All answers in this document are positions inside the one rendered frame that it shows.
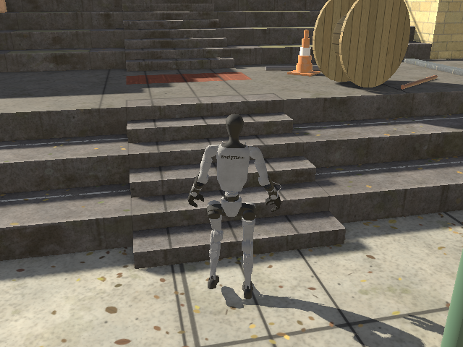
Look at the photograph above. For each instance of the robot right hand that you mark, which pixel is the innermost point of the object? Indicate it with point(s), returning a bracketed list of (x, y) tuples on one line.
[(277, 203)]

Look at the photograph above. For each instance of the left robot forearm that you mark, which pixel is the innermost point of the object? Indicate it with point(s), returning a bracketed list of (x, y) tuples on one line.
[(197, 186)]

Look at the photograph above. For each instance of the humanoid robot torso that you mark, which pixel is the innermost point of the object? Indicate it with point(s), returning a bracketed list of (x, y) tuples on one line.
[(232, 170)]

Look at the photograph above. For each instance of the robot left foot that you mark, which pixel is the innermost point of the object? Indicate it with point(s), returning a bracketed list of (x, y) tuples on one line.
[(212, 283)]

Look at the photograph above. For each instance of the robot left hand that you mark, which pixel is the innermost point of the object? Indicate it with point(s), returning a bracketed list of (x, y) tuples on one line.
[(191, 198)]

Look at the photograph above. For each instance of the right robot forearm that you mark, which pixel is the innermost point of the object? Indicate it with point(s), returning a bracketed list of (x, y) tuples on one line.
[(273, 194)]

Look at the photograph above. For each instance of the robot left upper arm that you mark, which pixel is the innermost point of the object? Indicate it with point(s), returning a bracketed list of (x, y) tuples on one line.
[(205, 165)]

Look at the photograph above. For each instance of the robot right upper arm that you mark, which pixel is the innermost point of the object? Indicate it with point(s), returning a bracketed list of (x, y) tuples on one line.
[(260, 165)]

